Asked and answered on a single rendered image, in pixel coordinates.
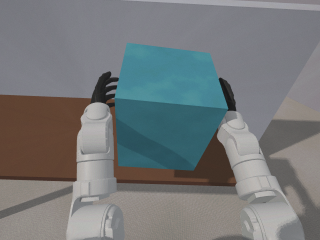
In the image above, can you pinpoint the right robot upper arm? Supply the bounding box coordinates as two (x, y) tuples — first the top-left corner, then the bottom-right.
(240, 201), (305, 240)

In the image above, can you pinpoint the robot left hand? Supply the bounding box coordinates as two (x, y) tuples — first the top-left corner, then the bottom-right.
(90, 71), (119, 108)

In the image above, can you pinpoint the right robot forearm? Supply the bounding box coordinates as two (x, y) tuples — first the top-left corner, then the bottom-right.
(217, 110), (305, 240)

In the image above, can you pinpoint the left robot forearm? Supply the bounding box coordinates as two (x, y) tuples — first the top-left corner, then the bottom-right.
(66, 102), (117, 240)

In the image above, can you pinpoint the carton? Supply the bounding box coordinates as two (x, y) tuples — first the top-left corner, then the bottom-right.
(114, 43), (228, 171)

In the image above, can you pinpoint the left robot upper arm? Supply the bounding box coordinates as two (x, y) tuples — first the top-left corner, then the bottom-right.
(67, 203), (125, 240)

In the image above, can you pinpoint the robot right hand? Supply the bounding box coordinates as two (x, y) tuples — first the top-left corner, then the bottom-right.
(219, 77), (237, 111)

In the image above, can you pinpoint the table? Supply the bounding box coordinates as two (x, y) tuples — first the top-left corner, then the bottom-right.
(0, 94), (237, 187)

